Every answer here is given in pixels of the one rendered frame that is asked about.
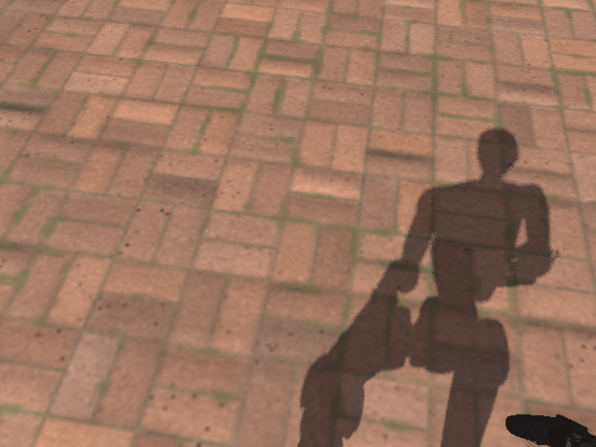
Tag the robot right hand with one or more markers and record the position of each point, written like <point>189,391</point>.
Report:
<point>556,431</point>

